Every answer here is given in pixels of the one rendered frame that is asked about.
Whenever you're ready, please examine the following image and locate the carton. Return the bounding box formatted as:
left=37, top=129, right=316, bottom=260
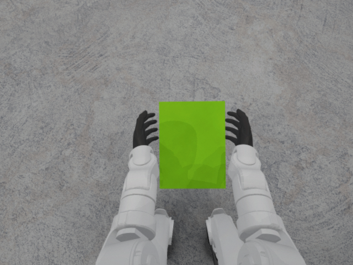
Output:
left=159, top=101, right=226, bottom=189

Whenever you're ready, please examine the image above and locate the robot right upper arm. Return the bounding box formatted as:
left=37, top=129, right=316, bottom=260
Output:
left=237, top=238, right=306, bottom=265

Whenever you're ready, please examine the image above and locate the robot left hand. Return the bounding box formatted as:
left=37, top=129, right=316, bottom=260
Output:
left=133, top=110, right=159, bottom=149

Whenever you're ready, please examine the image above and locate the robot left forearm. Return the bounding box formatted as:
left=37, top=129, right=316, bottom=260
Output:
left=95, top=145, right=159, bottom=264

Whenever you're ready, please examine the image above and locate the robot right hand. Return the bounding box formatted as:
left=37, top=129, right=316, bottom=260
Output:
left=225, top=109, right=253, bottom=147

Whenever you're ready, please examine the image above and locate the robot left upper arm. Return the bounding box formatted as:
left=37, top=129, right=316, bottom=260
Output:
left=96, top=238, right=160, bottom=265

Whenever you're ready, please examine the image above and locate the robot right forearm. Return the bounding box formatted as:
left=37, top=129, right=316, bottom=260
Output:
left=228, top=145, right=299, bottom=252

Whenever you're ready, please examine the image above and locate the left robot shin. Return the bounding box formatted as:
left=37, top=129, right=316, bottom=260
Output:
left=154, top=209, right=169, bottom=218

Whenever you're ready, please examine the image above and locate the right robot foot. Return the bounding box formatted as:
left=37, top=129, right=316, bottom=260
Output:
left=206, top=227, right=218, bottom=265

